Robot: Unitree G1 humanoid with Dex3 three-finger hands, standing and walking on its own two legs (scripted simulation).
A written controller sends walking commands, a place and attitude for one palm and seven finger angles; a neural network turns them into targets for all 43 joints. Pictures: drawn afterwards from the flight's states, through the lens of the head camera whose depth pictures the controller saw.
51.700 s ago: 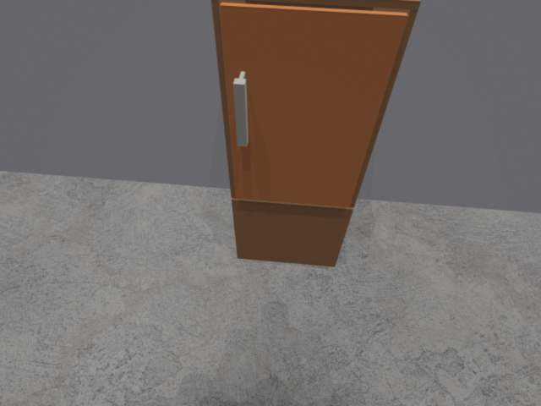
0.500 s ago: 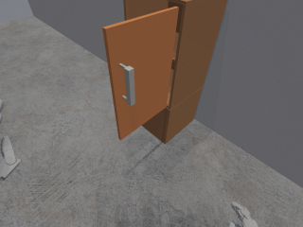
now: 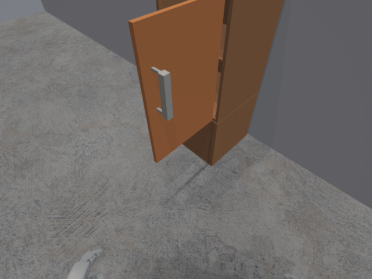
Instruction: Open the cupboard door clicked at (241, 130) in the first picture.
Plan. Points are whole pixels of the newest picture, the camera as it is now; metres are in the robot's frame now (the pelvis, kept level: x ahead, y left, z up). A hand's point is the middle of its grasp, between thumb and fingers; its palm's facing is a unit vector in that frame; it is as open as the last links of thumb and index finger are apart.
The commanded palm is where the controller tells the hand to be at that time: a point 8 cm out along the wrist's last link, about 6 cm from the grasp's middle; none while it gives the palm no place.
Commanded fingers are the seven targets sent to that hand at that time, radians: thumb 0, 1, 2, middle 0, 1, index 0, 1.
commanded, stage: let the arm hang, fingers relaxed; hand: left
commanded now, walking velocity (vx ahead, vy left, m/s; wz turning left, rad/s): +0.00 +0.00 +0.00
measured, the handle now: (161, 94) +0.65 +0.10 +0.03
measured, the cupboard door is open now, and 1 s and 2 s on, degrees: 91 91 91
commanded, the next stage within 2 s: look to check the result in 0.88 s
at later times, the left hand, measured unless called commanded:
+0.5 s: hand out of the picture -0.01 +0.23 -0.15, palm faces +0.02 -0.95 -0.30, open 7.4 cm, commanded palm none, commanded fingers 0.00 0.90 0.90 -0.20 -0.30 -0.20 -0.30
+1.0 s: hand out of the picture +0.08 +0.23 -0.13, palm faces -0.01 -0.95 -0.33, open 7.4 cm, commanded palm none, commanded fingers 0.00 0.90 0.90 -0.20 -0.30 -0.20 -0.30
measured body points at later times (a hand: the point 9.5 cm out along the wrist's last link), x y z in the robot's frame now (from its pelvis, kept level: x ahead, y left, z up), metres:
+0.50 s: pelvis -0.01 +0.00 +0.02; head +0.00 +0.00 +0.47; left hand -0.01 +0.28 -0.13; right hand +0.00 -0.24 -0.15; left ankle +0.02 +0.12 -0.73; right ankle +0.03 -0.12 -0.73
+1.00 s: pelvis +0.00 -0.01 +0.02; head +0.02 -0.02 +0.47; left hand +0.08 +0.28 -0.11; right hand +0.06 -0.29 -0.13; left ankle +0.02 +0.12 -0.73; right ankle +0.03 -0.12 -0.73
